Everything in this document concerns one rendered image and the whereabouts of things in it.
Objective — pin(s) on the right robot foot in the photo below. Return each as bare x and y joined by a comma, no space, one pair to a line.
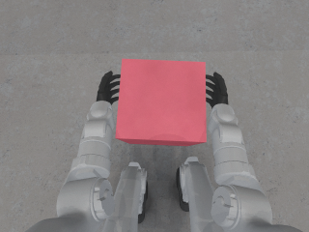
183,204

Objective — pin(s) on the robot right forearm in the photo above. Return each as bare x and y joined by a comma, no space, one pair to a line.
231,162

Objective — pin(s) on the right robot hand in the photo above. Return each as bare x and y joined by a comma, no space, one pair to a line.
219,94

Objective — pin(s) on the robot left upper arm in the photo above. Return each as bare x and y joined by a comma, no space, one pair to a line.
82,206

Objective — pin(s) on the carton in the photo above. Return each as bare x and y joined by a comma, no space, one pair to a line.
162,102

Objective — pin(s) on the robot left forearm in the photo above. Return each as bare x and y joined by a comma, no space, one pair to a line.
95,145

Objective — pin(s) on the left robot hand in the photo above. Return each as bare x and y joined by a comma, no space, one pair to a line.
104,90

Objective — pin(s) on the left robot shin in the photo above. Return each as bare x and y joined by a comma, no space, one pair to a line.
141,199

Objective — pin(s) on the robot right upper arm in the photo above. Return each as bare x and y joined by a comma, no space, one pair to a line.
240,209

